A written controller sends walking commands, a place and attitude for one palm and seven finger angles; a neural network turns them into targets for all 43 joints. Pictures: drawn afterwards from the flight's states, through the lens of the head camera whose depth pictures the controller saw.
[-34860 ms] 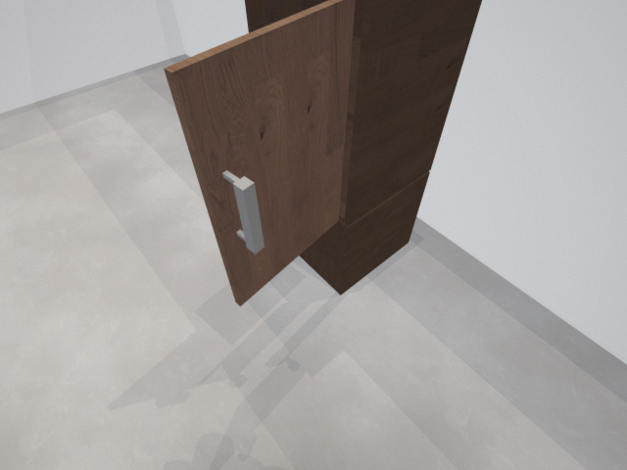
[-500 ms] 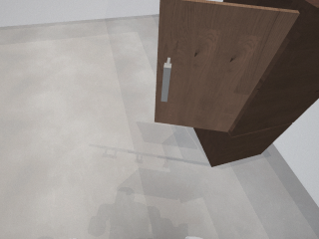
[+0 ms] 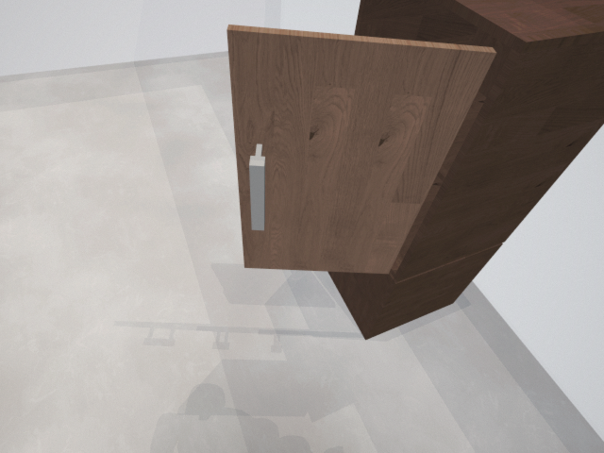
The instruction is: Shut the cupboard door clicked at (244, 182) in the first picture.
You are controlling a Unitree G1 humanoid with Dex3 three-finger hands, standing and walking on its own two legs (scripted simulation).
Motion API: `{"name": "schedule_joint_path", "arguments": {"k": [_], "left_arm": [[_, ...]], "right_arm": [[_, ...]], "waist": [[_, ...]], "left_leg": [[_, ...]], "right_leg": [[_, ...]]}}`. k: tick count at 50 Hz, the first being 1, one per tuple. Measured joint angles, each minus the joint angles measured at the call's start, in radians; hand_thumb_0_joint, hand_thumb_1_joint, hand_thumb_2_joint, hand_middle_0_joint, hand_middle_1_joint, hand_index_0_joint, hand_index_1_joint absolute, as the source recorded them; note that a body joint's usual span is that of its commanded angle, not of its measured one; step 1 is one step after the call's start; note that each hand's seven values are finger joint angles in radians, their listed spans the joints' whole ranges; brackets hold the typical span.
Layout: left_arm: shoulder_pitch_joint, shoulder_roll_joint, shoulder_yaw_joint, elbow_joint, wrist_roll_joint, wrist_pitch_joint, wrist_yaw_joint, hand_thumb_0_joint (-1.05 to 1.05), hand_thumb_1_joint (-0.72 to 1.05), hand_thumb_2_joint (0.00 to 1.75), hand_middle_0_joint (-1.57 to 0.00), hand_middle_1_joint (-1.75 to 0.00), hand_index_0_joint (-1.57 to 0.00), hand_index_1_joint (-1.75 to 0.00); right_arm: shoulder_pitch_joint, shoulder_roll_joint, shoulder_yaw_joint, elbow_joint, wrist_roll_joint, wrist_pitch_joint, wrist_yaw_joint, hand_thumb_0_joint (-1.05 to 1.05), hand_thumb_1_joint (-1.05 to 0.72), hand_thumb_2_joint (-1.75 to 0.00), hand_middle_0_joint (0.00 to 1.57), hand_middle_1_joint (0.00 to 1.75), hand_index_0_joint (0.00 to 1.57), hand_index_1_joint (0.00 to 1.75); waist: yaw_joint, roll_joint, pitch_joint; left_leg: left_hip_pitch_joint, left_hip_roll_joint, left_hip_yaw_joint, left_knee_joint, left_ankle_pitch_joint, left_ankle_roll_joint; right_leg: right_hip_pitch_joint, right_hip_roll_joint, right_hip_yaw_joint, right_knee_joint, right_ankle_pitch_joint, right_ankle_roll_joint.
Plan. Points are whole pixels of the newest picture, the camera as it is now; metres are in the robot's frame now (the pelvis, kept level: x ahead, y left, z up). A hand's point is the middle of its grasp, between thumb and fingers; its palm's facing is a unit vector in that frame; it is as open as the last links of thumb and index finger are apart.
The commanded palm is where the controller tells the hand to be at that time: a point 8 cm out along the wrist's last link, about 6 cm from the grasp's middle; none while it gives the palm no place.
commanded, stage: take the last steps up to it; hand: left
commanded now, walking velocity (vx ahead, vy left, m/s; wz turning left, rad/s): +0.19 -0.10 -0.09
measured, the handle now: (258, 188) +0.56 +0.11 -0.02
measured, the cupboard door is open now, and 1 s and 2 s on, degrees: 66 66 66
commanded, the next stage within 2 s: come to a stop and stand still in 0.16 s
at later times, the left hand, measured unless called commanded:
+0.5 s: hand (242, 409) +0.21 +0.09 -0.16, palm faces -0.02 -0.97 -0.22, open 7.2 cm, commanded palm none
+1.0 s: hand out of the picture +0.13 +0.17 -0.17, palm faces +0.01 -0.98 -0.22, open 7.4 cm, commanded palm none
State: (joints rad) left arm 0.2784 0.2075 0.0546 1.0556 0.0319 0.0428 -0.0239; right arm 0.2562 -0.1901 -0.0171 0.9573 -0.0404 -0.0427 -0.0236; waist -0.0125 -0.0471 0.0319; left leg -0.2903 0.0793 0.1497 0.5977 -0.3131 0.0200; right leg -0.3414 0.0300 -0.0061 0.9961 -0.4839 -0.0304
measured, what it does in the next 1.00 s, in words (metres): walks ahead: right foot, then left foot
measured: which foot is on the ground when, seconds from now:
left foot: down 0.00-0.30, up 0.32-0.70, down 0.72-1.00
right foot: up 0.00-0.28, down 0.30-0.72, up 0.74-1.00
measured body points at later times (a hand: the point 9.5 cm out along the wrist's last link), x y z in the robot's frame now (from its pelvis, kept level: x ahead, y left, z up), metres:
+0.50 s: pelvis +0.12 -0.08 +0.01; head +0.17 -0.09 +0.45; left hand +0.21 +0.14 -0.14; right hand +0.13 -0.32 -0.15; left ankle +0.09 +0.04 -0.68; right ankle +0.14 -0.18 -0.73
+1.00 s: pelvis +0.10 -0.03 +0.01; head +0.13 -0.01 +0.46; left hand +0.13 +0.22 -0.15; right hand +0.18 -0.26 -0.13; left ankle +0.14 +0.04 -0.73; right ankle +0.05 -0.17 -0.70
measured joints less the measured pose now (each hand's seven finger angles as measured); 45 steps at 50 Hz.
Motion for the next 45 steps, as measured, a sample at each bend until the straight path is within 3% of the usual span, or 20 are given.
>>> {"name": "schedule_joint_path", "arguments": {"k": [2,5,9,14,16,19,23,28,32,35,37,39,42,45], "left_arm": [[-0.023,0.006,0.007,-0.007,0.004,0.004,-0.008,0.01,0.91,0.9,-0.2,-0.3,-0.2,-0.3],[-0.061,0.012,0.012,-0.034,0.001,0.0,-0.014,0.01,0.91,0.9,-0.2,-0.3,-0.2,-0.3],[-0.107,0.012,0.009,-0.062,-0.001,-0.007,-0.014,0.01,0.91,0.9,-0.2,-0.3,-0.2,-0.3],[-0.136,0.016,0.003,-0.077,0.001,-0.031,-0.015,0.01,0.91,0.9,-0.19,-0.3,-0.2,-0.3],[-0.146,0.005,0.0,-0.07,0.0,-0.059,-0.001,0.0,0.91,0.9,-0.2,-0.3,-0.2,-0.3],[-0.157,-0.034,-0.021,-0.052,-0.004,-0.074,0.024,0.0,0.91,0.9,-0.2,-0.3,-0.2,-0.3],[-0.155,-0.062,-0.028,-0.043,-0.008,-0.062,0.051,0.0,0.92,0.9,-0.2,-0.3,-0.2,-0.3],[-0.152,-0.05,-0.019,-0.054,-0.002,-0.041,0.06,-0.01,0.93,0.9,-0.2,-0.3,-0.21,-0.3],[-0.138,-0.026,-0.009,-0.063,0.002,-0.029,0.062,0.0,0.92,0.9,-0.2,-0.3,-0.21,-0.3],[-0.117,-0.004,-0.003,-0.066,0.0,-0.02,0.062,0.0,0.91,0.9,-0.2,-0.3,-0.21,-0.3],[-0.108,0.009,-0.001,-0.065,-0.006,-0.007,0.062,0.0,0.91,0.9,-0.2,-0.3,-0.2,-0.3],[-0.1,0.023,0.0,-0.066,-0.006,0.012,0.065,0.0,0.91,0.9,-0.2,-0.3,-0.2,-0.3],[-0.085,0.033,0.002,-0.059,-0.008,0.022,0.06,0.0,0.91,0.9,-0.2,-0.3,-0.2,-0.3],[-0.065,0.033,-0.001,-0.049,-0.009,0.021,0.055,0.0,0.91,0.9,-0.2,-0.3,-0.2,-0.3]], "right_arm": [[0.024,0.008,0.004,0.007,0.0,-0.002,-0.006,0.0,-0.9,-0.89,0.2,0.3,0.2,0.3],[0.06,0.017,0.007,0.034,0.003,-0.001,-0.006,0.0,-0.9,-0.89,0.2,0.3,0.21,0.3],[0.093,0.021,-0.001,0.069,0.004,0.011,0.001,0.0,-0.9,-0.89,0.2,0.3,0.21,0.3],[0.129,0.019,-0.017,0.099,0.009,0.031,0.011,0.0,-0.9,-0.89,0.2,0.3,0.21,0.3],[0.126,0.009,-0.02,0.114,0.02,0.045,0.013,0.0,-0.9,-0.89,0.2,0.3,0.21,0.3],[0.074,-0.01,-0.021,0.122,0.034,0.067,0.0,0.01,-0.9,-0.89,0.2,0.3,0.2,0.3],[0.004,-0.011,-0.02,0.098,0.044,0.076,-0.006,0.01,-0.91,-0.89,0.19,0.3,0.2,0.3],[-0.084,-0.012,-0.028,0.045,0.036,0.096,0.006,0.0,-0.91,-0.89,0.19,0.3,0.2,0.3],[-0.136,-0.01,-0.031,0.002,0.035,0.096,0.014,0.0,-0.91,-0.89,0.19,0.3,0.2,0.3],[-0.149,-0.009,-0.028,-0.022,0.034,0.083,0.018,0.0,-0.91,-0.89,0.19,0.3,0.2,0.3],[-0.145,-0.008,-0.023,-0.031,0.027,0.071,0.018,0.0,-0.91,-0.89,0.19,0.3,0.2,0.3],[-0.144,0.002,-0.011,-0.033,0.019,0.071,0.012,0.0,-0.91,-0.89,0.19,0.3,0.2,0.3],[-0.136,0.012,0.005,-0.032,0.017,0.069,-0.001,0.0,-0.9,-0.89,0.2,0.3,0.2,0.3],[-0.126,0.021,0.013,-0.019,0.022,0.064,-0.006,0.0,-0.9,-0.89,0.2,0.3,0.2,0.3]], "waist": [[-0.004,0.003,0.004],[-0.001,0.013,0.012],[-0.011,0.032,0.025],[-0.033,0.045,0.037],[-0.029,0.059,0.042],[-0.029,0.089,0.066],[-0.011,0.073,0.066],[0.016,0.058,0.063],[0.032,0.038,0.062],[0.039,0.022,0.054],[0.041,0.011,0.05],[0.051,-0.005,0.055],[0.055,-0.006,0.055],[0.055,-0.002,0.05]], "left_leg": [[0.045,0.008,0.004,-0.06,0.015,-0.014],[0.11,0.019,0.012,-0.152,0.043,-0.025],[0.166,0.041,0.023,-0.206,0.042,-0.052],[0.188,0.074,0.028,-0.115,-0.055,-0.103],[0.131,0.081,-0.013,0.044,-0.16,-0.082],[0.03,0.034,-0.101,0.25,-0.248,-0.069],[-0.058,-0.032,-0.108,0.295,-0.216,-0.073],[-0.132,-0.079,-0.107,0.315,-0.156,-0.082],[-0.119,-0.087,-0.113,0.23,-0.127,-0.078],[-0.034,-0.076,-0.113,0.026,0.013,-0.068],[-0.015,-0.077,-0.107,-0.013,0.058,-0.004],[-0.008,-0.085,-0.095,-0.013,0.041,0.032],[0.013,-0.087,-0.088,-0.066,0.066,0.044],[0.031,-0.091,-0.08,-0.119,0.1,0.05]], "right_leg": [[-0.076,-0.02,-0.014,0.099,0.058,0.012],[-0.144,-0.056,-0.02,0.067,0.141,0.028],[-0.155,-0.092,-0.037,-0.14,0.21,0.039],[-0.043,-0.082,-0.07,-0.415,0.284,0.029],[-0.028,-0.07,-0.071,-0.409,0.248,0.028],[0.004,-0.053,-0.087,-0.41,0.226,0.007],[0.051,-0.057,-0.085,-0.479,0.251,-0.001],[0.077,-0.062,-0.089,-0.519,0.264,0.003],[0.077,-0.071,-0.091,-0.512,0.261,0.016],[0.061,-0.078,-0.089,-0.465,0.237,0.036],[0.038,-0.082,-0.084,-0.397,0.167,0.046],[0.002,-0.064,-0.032,-0.265,0.027,0.043],[-0.04,-0.03,0.026,-0.077,-0.004,0.045],[-0.022,-0.03,0.038,-0.055,0.01,0.053]]}}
